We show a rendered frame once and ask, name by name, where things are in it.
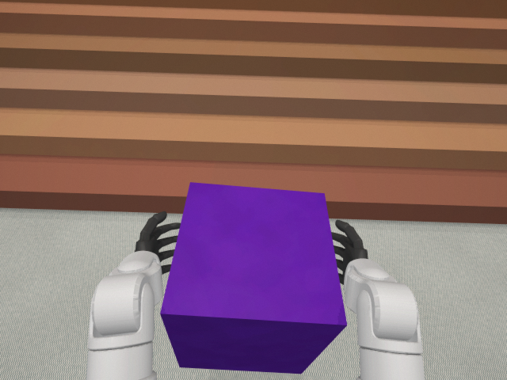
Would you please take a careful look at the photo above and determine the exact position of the robot left hand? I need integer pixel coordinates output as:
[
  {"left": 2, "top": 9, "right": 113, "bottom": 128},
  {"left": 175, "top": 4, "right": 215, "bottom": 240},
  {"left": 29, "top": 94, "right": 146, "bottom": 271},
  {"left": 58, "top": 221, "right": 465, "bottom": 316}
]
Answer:
[{"left": 135, "top": 211, "right": 181, "bottom": 274}]

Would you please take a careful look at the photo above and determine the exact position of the robot right hand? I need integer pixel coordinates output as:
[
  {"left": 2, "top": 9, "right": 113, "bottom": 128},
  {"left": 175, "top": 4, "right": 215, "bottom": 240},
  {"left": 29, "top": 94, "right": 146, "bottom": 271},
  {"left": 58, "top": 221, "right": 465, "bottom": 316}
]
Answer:
[{"left": 331, "top": 220, "right": 368, "bottom": 285}]

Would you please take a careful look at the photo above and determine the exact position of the carton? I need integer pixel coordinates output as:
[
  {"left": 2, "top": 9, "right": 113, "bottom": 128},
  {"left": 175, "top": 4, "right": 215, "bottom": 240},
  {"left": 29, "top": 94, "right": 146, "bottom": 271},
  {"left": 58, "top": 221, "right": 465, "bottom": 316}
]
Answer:
[{"left": 160, "top": 182, "right": 347, "bottom": 374}]

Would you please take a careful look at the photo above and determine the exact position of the robot right forearm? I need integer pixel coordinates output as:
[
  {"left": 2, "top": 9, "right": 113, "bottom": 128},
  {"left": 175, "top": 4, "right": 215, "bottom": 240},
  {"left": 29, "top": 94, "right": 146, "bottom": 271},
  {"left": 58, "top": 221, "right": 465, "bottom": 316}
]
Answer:
[{"left": 344, "top": 258, "right": 425, "bottom": 380}]

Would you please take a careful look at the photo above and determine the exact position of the robot left forearm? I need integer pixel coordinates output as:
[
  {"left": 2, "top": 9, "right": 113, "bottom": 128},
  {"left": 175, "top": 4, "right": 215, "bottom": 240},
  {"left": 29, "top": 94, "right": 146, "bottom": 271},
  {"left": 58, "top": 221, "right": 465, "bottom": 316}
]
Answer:
[{"left": 86, "top": 251, "right": 163, "bottom": 380}]

